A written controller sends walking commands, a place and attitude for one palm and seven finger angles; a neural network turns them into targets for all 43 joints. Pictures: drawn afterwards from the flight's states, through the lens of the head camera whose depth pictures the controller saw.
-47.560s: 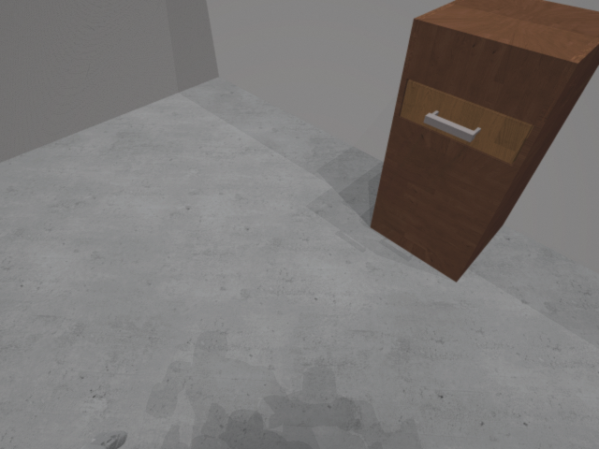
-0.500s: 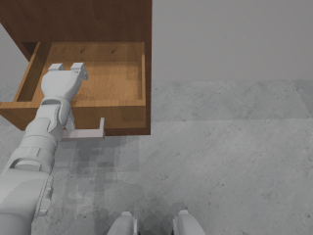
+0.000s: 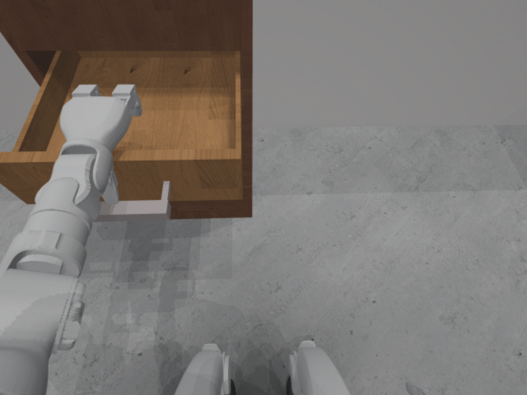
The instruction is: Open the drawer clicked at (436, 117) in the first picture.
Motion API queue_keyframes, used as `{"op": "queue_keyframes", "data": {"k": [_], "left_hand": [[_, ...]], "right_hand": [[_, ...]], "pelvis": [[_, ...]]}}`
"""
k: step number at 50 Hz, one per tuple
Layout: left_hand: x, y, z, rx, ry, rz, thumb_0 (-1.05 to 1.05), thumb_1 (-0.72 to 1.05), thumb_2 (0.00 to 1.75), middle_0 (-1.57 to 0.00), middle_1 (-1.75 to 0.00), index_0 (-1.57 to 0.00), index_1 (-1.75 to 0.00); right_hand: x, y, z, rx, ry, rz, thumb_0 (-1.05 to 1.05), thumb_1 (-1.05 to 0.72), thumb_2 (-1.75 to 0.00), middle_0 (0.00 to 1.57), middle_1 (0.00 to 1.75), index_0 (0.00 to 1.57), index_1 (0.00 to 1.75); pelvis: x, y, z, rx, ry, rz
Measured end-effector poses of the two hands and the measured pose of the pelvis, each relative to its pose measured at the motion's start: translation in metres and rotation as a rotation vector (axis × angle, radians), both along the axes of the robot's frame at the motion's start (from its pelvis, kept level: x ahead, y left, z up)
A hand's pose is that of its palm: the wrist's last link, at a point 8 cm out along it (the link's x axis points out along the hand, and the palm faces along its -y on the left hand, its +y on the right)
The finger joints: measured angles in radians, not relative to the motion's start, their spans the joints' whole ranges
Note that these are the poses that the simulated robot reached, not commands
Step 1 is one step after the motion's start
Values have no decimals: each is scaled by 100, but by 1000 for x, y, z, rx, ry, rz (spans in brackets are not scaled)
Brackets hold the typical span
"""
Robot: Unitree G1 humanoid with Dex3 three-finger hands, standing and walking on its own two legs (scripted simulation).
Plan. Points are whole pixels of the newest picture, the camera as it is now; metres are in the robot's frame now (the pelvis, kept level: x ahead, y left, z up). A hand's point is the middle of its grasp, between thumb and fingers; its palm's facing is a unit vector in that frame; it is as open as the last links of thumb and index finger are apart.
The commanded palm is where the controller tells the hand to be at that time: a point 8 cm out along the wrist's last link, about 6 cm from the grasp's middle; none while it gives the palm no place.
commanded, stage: lower the fingers behind the handle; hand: left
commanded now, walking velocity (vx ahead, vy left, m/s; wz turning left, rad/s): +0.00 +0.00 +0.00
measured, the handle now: (121, 199) +0.42 +0.22 -0.01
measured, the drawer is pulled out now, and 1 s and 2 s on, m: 0.25 0.25 0.25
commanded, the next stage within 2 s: lift the fingers back up to retry in 1.00 s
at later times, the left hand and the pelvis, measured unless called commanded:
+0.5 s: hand (111, 142) +0.50 +0.23 +0.05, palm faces +0.01 +0.02 -1.00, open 14.5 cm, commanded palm +0.45 +0.24 -0.05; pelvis +0.00 +0.00 -0.02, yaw +1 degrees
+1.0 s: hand (112, 142) +0.50 +0.23 +0.05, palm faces +0.00 +0.03 -1.00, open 14.5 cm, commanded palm +0.45 +0.24 -0.05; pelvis +0.00 +0.00 -0.02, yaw +1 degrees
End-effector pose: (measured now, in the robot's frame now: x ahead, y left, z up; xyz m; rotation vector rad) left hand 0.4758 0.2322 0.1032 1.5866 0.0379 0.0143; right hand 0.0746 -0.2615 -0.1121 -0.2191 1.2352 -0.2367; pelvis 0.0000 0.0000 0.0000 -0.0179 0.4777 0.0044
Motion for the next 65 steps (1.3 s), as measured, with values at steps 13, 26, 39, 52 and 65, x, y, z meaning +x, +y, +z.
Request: {"op": "queue_keyframes", "data": {"k": [13, 26, 39, 52, 65], "left_hand": [[-1, 0, 0, 2, -11, -12, 3, -61, 22, -32, -120, -32, -120], [-1, 0, 1, 5, -24, -6, 2, -61, 20, -32, -120, -32, -120], [-1, -2, 1, 20, -27, -5, 2, -61, 20, -32, -120, -32, -120], [-1, -1, 1, 12, -17, -9, 2, -61, 21, -32, -120, -32, -120], [-2, 2, 1, -19, -21, -11, 3, -61, 20, -32, -120, -32, -120]], "right_hand": [[14, -1, -11, -6, -25, 23, 0, -90, -90, 21, 30, 21, 30], [32, 1, -18, -6, -57, 46, 0, -90, -90, 21, 30, 21, 30], [32, 4, -24, 8, -42, 44, 0, -90, -90, 21, 30, 21, 30], [30, 3, -24, 6, -29, 38, 0, -90, -90, 21, 30, 21, 30], [34, 4, -19, 11, -35, 32, 0, -90, -90, 21, 30, 21, 30]], "pelvis": [[-1, -2, -10, 5, 18, 7], [-3, -5, -16, 10, 27, 15], [-3, -4, -19, 13, 30, 17], [0, -3, -17, 15, 29, 15], [4, -1, -13, 12, 25, 6]]}}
